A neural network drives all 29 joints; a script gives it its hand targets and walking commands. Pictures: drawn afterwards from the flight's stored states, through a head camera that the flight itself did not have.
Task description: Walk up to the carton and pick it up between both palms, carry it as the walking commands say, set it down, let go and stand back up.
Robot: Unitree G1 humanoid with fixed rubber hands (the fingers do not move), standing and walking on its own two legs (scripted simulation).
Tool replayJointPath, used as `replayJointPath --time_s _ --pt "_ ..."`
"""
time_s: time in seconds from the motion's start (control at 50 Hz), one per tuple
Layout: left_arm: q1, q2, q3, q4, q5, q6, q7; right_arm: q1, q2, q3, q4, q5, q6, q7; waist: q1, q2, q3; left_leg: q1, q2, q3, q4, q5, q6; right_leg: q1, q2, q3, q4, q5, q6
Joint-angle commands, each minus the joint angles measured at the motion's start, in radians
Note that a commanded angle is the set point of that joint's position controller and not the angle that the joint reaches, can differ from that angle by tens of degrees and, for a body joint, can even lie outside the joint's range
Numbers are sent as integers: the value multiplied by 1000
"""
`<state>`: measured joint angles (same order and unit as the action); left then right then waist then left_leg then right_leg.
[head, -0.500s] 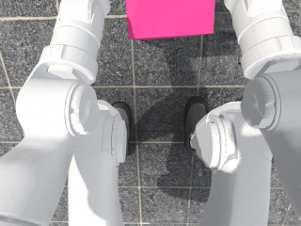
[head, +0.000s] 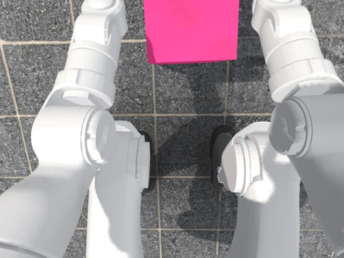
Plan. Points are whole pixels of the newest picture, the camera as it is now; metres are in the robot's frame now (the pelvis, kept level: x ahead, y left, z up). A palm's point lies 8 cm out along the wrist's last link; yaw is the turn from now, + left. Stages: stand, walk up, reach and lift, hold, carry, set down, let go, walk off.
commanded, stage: reach and lift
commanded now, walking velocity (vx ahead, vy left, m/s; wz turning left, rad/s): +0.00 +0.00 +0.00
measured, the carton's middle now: (186, 5) +0.53 -0.02 -0.24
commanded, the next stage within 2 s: none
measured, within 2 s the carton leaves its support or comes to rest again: leaves its support in 0.08 s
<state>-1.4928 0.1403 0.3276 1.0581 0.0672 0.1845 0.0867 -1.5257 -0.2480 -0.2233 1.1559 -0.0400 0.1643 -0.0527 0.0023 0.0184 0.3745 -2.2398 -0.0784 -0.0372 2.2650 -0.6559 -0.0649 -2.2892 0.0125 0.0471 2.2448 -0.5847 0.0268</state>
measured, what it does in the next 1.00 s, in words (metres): rises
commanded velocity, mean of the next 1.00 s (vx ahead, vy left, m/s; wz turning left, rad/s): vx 0.00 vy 0.00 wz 0.00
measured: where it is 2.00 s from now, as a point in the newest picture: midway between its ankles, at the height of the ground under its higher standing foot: (179, 171)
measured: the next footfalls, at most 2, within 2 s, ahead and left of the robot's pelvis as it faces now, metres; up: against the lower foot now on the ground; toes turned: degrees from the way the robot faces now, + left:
none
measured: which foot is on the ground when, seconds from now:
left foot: down 0.00-1.00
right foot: down 0.00-1.00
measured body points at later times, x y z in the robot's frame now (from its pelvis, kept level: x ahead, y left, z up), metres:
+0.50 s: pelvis -0.01 +0.01 +0.02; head +0.35 -0.02 +0.28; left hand +0.55 +0.10 -0.12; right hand +0.55 -0.14 -0.14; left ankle +0.10 +0.13 -0.32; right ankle +0.11 -0.13 -0.32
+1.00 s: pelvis -0.01 +0.00 +0.06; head +0.34 -0.02 +0.34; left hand +0.54 +0.10 -0.07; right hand +0.54 -0.13 -0.08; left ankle +0.10 +0.13 -0.32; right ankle +0.11 -0.13 -0.32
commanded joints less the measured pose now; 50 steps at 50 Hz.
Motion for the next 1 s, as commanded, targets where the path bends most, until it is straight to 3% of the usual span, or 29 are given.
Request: replayJointPath --time_s 0.0,0.16,0.34,0.48,0.7,0.98 --pt "-368 -989 -274 -148 -95 -50 -238 -394 1008 229 -161 90 -46 237 -2 -31 -1009 405 -111 102 -169 458 43 602 129 -86 -127 466 -33" --pt "-461 -1044 -333 -216 -129 -26 -224 -503 1027 277 -252 123 -44 202 -12 -38 -1206 452 -116 113 -192 445 31 722 137 -99 -150 476 -27" --pt "-510 -1092 -334 -225 -90 31 -205 -626 1029 291 -324 109 -6 197 -8 -42 -1326 569 -116 107 -254 368 36 716 136 -128 -198 365 -18" --pt "-545 -1116 -345 -247 -72 61 -203 -681 1063 310 -383 96 23 195 3 -62 -1415 596 -118 113 -291 356 41 764 140 -135 -238 357 -11" --pt "-531 -1142 -360 -295 -29 78 -214 -578 1177 289 -363 36 65 185 22 -62 -1486 572 -122 135 -336 385 39 807 159 -124 -295 405 0" --pt "-474 -1197 -401 -336 -26 93 -208 -524 1196 312 -428 9 86 174 13 -59 -1584 654 -124 123 -405 427 23 852 168 -129 -358 428 3"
